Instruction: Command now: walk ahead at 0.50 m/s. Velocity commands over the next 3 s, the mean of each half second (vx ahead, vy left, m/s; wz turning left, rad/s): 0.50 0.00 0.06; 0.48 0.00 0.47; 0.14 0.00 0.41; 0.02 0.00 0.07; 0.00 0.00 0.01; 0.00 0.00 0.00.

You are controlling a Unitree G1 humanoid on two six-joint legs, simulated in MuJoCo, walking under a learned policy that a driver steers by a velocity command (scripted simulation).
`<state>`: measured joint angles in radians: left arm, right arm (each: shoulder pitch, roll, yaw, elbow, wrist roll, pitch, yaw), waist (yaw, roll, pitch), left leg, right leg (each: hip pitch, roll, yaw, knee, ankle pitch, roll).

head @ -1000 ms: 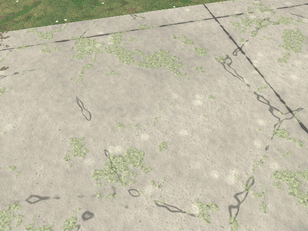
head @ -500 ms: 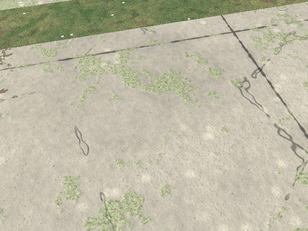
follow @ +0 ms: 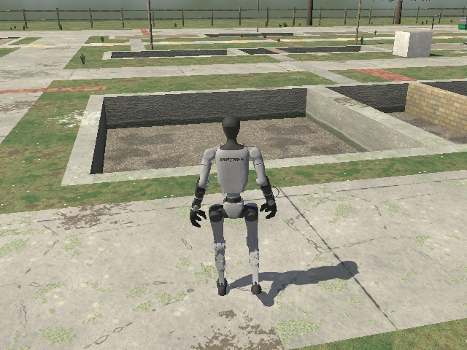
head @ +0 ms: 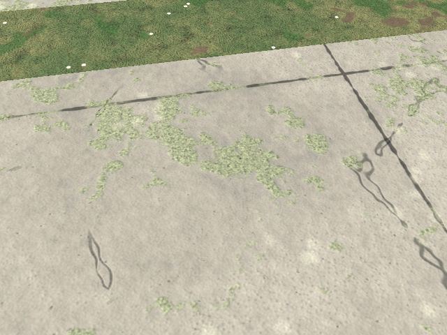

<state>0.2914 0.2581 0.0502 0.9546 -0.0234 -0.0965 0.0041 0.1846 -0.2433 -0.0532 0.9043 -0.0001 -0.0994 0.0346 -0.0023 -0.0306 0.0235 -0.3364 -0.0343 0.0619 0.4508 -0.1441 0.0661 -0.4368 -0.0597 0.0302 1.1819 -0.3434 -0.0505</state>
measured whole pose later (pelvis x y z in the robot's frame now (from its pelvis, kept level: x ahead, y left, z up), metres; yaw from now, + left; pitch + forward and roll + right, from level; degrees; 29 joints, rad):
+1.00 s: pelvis +0.53 +0.01 -0.02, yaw +18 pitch +2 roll -2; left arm 0.30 0.25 0.08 0.96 0.00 -0.05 0.03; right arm 0.05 -0.25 -0.08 0.78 0.01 -0.04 0.05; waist 0.03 0.02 0.05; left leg -0.52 0.00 0.07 0.62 -0.09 0.13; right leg 0.00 -0.10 -0.26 0.68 -0.50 0.06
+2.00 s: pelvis +0.71 +0.05 +0.00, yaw +31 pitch -1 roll +0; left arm 0.11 0.24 0.04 0.91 0.01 -0.02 0.01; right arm 0.21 -0.23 -0.04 0.87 -0.01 0.01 -0.02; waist 0.01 -0.01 0.04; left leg -0.16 -0.06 -0.09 0.53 -0.34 0.03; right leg -0.26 0.00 0.01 0.53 -0.24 0.00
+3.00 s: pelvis +0.71 +0.03 +0.00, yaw +30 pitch -1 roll +0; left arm 0.19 0.21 0.02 1.09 0.00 0.00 0.04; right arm 0.28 -0.19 -0.01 1.08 0.00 -0.02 -0.04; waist 0.01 -0.01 0.04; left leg -0.15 -0.04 -0.07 0.48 -0.31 0.01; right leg -0.26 0.02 0.02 0.49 -0.21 -0.01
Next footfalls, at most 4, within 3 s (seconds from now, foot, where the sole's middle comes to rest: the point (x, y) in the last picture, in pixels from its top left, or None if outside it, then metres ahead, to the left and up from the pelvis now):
0.42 right None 0.41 -0.16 -0.77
0.98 left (181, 276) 0.66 0.14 -0.77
1.48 right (232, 230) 0.83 -0.03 -0.77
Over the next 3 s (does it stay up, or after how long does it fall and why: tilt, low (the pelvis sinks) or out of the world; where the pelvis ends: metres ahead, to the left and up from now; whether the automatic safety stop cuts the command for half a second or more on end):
stays up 0.71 0.03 0.00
